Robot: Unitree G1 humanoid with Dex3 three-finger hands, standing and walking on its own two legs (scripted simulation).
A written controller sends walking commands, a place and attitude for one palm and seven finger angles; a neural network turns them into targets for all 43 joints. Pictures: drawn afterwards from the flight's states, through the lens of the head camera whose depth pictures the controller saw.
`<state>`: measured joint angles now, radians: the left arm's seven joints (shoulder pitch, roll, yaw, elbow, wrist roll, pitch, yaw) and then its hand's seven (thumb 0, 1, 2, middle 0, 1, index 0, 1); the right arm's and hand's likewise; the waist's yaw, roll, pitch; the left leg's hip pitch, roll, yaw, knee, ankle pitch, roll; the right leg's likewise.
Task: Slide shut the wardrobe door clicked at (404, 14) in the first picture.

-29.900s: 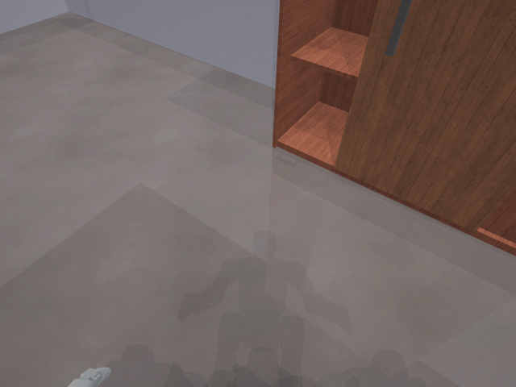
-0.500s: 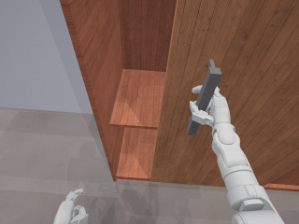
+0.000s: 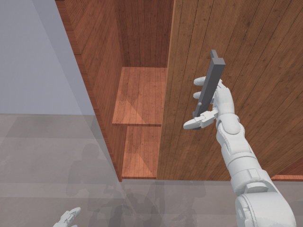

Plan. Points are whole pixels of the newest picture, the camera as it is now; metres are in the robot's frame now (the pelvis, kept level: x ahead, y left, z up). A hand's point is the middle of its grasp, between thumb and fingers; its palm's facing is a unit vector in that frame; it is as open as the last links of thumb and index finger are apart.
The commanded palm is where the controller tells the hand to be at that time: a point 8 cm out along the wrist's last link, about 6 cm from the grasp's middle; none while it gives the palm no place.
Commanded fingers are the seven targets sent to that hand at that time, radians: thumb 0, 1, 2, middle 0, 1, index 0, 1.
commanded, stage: loosen the grip on the handle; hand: right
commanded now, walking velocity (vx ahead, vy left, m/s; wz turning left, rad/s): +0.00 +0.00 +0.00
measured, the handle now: (203, 94) +0.47 -0.10 +0.10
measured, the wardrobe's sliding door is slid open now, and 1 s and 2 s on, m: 0.22 0.22 0.22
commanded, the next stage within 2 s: slip the hand off the handle in 0.04 s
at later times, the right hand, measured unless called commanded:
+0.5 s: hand (213, 106) +0.43 -0.12 +0.10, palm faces -0.08 +0.99 -0.15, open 14.2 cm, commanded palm +0.40 -0.18 +0.11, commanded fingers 0.00 0.55 -0.20 0.25 1.15 0.25 1.15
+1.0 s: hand (230, 120) +0.38 -0.16 +0.10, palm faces -0.07 +0.99 -0.13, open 14.6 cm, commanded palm +0.35 -0.21 +0.11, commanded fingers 0.00 0.55 -0.20 0.25 1.15 0.25 1.15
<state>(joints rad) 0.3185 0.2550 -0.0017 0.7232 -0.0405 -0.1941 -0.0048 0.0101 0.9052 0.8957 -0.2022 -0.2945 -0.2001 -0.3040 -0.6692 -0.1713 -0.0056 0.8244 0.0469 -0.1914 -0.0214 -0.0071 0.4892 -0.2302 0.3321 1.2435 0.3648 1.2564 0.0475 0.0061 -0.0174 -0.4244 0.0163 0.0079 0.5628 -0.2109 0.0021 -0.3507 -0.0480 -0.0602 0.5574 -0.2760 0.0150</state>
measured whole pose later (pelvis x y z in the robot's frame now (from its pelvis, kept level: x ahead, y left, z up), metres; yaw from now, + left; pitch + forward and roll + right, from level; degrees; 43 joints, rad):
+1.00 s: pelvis +0.02 -0.01 +0.00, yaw +0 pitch +4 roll +0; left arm 0.32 0.26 -0.01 0.65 -0.04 -0.13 0.01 0.01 0.90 0.90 -0.20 -0.29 -0.20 -0.30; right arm -0.34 -0.25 -0.10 0.51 0.11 -0.17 0.15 -0.01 0.55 -0.20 0.26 1.15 0.26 1.15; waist 0.01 -0.01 -0.06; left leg -0.40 0.02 0.00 0.58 -0.24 -0.01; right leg -0.33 -0.05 -0.07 0.59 -0.32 0.01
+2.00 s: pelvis +0.02 -0.01 +0.00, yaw -3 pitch -2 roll +1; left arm 0.23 0.26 -0.05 0.65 -0.05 -0.30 0.07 0.01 0.90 0.90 -0.20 -0.29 -0.20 -0.30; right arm 0.18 -0.30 -0.16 -0.11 0.29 -0.02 0.30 -0.01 0.55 -0.20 0.26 1.14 0.25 1.15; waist -0.06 -0.06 -0.05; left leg -0.26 0.03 0.06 0.55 -0.26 -0.01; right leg -0.23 -0.04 0.00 0.59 -0.33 0.01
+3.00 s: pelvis +0.03 -0.03 +0.01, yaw -1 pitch -5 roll +1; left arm 0.21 0.21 -0.01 0.67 0.02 -0.17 0.06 0.01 0.90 0.90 -0.20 -0.29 -0.20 -0.30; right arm 0.47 -0.35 -0.31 -0.39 0.06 -0.14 -0.10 0.01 -0.86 -0.88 0.21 0.32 0.21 0.32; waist -0.09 -0.05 0.01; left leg -0.11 0.03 0.02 0.40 -0.20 -0.03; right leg -0.08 -0.03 -0.05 0.47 -0.30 -0.01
